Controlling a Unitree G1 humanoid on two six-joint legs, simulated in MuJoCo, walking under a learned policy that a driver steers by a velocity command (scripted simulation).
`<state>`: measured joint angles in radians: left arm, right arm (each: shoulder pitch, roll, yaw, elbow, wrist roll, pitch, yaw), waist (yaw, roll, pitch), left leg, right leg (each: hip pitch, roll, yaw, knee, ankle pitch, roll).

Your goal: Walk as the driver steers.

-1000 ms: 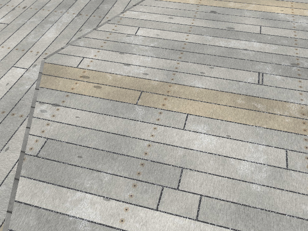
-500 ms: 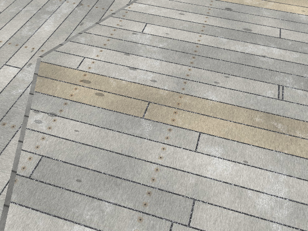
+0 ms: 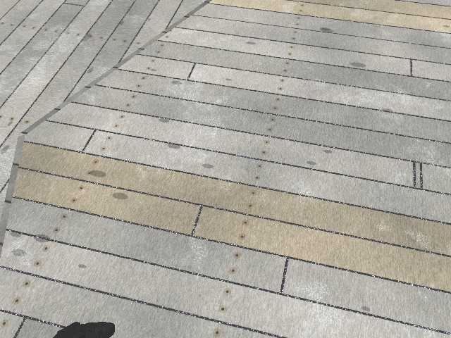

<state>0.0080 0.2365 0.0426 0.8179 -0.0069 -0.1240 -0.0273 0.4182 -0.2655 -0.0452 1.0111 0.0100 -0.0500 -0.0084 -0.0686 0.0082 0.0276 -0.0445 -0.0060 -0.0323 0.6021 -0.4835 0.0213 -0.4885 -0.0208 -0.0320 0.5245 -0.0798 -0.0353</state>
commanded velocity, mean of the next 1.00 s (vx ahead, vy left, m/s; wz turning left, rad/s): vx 0.50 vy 0.00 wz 0.50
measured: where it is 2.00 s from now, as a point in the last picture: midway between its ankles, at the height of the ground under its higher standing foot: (103, 187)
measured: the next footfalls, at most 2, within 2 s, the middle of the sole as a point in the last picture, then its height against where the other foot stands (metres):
left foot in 0.50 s outside the picture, level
right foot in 1.02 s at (182, 245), level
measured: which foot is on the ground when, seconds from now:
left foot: up 0.00-0.48, down 0.50-1.00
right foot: down 0.00-0.52, up 0.54-1.00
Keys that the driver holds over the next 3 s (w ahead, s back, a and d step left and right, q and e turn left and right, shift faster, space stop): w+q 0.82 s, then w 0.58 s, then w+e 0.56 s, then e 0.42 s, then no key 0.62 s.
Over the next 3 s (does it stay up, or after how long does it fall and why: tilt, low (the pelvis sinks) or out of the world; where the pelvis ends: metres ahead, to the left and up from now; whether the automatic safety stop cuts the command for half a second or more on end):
stays up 1.18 0.46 0.01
